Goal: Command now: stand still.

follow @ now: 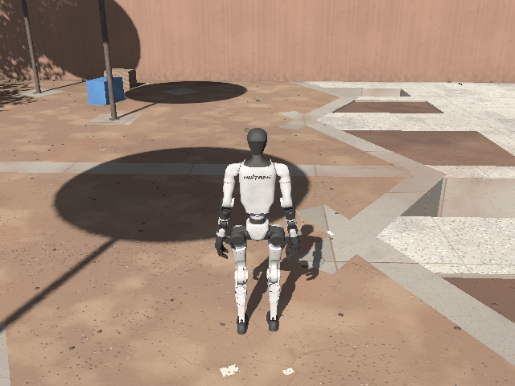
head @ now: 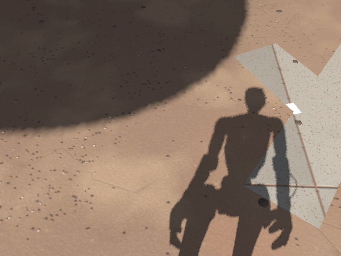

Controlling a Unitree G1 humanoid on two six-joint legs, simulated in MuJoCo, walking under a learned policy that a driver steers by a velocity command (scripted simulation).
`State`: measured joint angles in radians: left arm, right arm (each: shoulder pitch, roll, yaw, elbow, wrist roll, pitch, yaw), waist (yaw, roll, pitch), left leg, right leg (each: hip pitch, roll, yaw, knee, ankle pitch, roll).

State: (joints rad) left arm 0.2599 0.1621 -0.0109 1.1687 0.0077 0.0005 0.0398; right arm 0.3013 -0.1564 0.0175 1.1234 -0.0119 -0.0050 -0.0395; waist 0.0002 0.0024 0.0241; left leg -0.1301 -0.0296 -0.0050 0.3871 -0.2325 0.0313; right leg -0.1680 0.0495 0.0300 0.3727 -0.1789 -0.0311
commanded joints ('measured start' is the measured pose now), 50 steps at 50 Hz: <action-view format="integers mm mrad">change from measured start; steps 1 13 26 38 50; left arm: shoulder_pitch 58 82 445 314 284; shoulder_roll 78 82 202 74 107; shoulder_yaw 10 23 91 33 58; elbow -4 -13 -26 -61 -121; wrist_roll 0 9 16 10 8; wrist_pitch -4 3 -80 -112 -109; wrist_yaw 4 0 -25 -19 -35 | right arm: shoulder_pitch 66 105 27 -268 66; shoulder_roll -77 -108 -21 -56 -253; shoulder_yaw -12 -35 -52 -62 -133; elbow -5 2 -112 -216 -133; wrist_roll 0 -6 0 -17 3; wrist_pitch -5 7 -57 -40 -46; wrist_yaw -4 -1 33 74 54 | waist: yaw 1 -10 158 26 -77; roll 4 41 -327 -79 115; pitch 47 82 32 114 -189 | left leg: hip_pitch -65 -111 -600 -591 352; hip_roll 111 86 -31 63 376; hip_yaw -103 -143 78 107 -726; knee -79 -87 485 468 -160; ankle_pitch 66 -410 -281 97 -231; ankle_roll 26 76 58 9 364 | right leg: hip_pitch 0 -101 385 172 -475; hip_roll -112 -42 -369 -213 -20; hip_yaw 104 62 517 57 17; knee -56 31 -236 -223 1073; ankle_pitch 71 -354 -529 433 -236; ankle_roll -23 -56 -157 -142 -64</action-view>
